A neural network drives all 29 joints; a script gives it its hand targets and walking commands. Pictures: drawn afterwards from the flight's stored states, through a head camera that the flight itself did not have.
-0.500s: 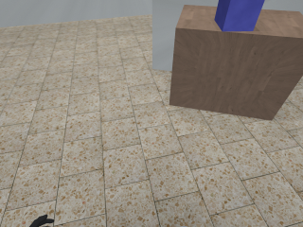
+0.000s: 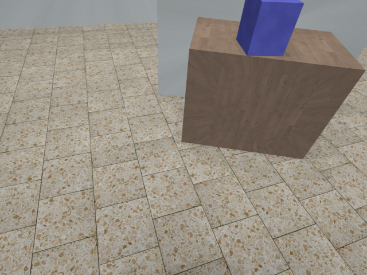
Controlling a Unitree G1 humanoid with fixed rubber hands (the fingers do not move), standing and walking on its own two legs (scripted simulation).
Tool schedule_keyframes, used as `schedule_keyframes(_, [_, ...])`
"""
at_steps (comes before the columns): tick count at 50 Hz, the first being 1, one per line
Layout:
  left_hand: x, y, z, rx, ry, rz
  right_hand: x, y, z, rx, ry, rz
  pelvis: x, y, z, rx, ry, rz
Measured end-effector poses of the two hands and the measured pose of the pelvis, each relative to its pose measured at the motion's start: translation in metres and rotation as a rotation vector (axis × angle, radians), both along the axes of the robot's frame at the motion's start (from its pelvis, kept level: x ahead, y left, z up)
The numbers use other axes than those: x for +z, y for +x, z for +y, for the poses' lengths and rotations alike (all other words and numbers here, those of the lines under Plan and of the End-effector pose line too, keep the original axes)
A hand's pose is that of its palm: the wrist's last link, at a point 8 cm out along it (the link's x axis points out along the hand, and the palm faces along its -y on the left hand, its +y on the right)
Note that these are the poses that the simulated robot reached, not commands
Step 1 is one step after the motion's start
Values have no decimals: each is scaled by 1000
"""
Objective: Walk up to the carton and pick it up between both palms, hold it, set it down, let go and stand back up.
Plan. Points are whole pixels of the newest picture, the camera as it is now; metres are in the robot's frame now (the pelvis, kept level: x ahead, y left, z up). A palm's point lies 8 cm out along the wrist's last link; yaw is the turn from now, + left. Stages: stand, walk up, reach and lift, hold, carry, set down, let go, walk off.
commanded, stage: walk up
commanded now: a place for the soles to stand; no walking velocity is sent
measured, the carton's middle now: (265, 23) +1.27 -0.45 +0.09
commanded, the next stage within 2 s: none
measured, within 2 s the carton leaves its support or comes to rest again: neither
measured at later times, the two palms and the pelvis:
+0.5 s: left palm (92, 231) +0.27 +0.22 -0.07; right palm out of the picture +0.20 -0.42 -0.05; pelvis +0.14 -0.08 -0.01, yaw -7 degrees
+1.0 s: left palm (133, 163) +0.48 +0.15 -0.08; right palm out of the picture +0.23 -0.45 -0.08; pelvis +0.27 -0.13 -0.02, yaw -9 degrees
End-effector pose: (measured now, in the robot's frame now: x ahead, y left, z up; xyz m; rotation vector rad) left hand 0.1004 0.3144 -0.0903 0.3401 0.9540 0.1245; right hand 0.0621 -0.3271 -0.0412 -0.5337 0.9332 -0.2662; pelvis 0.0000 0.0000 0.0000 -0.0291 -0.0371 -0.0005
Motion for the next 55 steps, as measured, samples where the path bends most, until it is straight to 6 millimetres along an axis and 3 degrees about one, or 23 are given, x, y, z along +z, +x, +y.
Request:
schedule_keyframes(6, [12, 82, -31, -98, 12, -60, -13, -28, -21, -110, 25, 83, -2, 33, -20, -32, 23, 2])
schedule_keyframes(12, [17, 162, -80, -180, 48, -130, -40, -15, -59, -173, 64, 100, -17, 68, -59, -90, 54, -8])
schedule_keyframes(15, [14, 174, -96, -161, 63, -145, -47, 15, -74, -172, 91, 62, -22, 85, -75, -106, 40, -33])
schedule_keyframes(19, [20, 175, -102, -136, 72, -130, -34, 71, -85, -129, 101, -28, -13, 106, -84, -112, 37, -62])
schedule_keyframes(25, [19, 172, -90, -78, 63, -93, -9, 141, -95, -64, 57, -101, -6, 137, -83, -115, 26, -81])
schedule_keyframes(30, [4, 173, -73, -53, 35, -29, 4, 184, -87, -32, 13, -114, -7, 163, -69, -111, 4, -57])
schedule_keyframes(33, [-5, 190, -68, -64, 22, -4, 3, 190, -80, -55, -10, -104, -9, 180, -62, -123, 1, -51])
schedule_keyframes(38, [-2, 242, -80, -109, 1, -10, 1, 174, -73, -122, -2, -10, -1, 207, -67, -133, -10, -20])
schedule_keyframes(43, [4, 298, -104, -171, -2, -36, -7, 157, -84, -190, 17, 67, -1, 234, -81, -135, 0, -4])
schedule_keyframes(47, [12, 351, -136, -222, 8, -84, -19, 158, -102, -232, 39, 96, -6, 255, -102, -144, 23, 3])
schedule_keyframes(51, [9, 387, -166, -233, 46, -117, -40, 178, -133, -243, 58, 104, -20, 277, -133, -158, 42, -4])
schedule_keyframes(55, [11, 389, -178, -197, 65, -106, -40, 229, -151, -223, 83, 31, -17, 300, -149, -164, 34, -34])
